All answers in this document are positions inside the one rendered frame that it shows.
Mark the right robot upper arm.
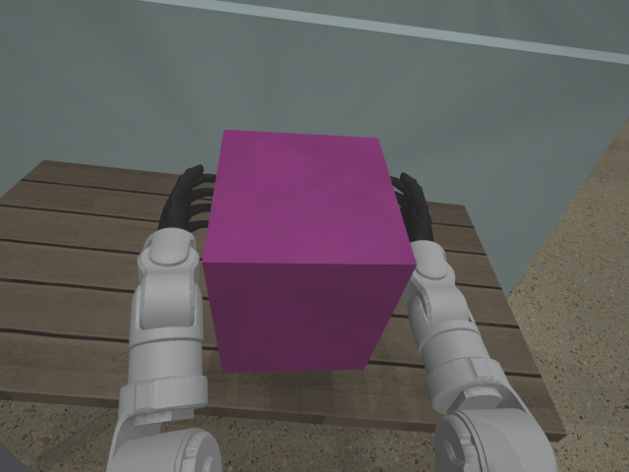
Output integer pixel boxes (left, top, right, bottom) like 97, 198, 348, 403
434, 408, 556, 472

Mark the left robot hand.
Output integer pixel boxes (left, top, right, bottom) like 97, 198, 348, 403
157, 164, 216, 233

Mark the left robot forearm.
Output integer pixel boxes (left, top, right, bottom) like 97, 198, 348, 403
105, 228, 208, 472

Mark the left robot upper arm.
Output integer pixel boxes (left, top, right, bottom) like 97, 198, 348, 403
107, 428, 222, 472

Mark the right robot forearm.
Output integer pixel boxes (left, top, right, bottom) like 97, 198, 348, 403
400, 240, 557, 472

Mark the table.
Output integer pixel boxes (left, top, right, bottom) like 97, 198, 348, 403
0, 160, 567, 472

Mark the right robot hand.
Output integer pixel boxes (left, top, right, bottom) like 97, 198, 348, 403
390, 172, 434, 243

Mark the carton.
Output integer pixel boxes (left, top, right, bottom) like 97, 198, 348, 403
202, 130, 417, 373

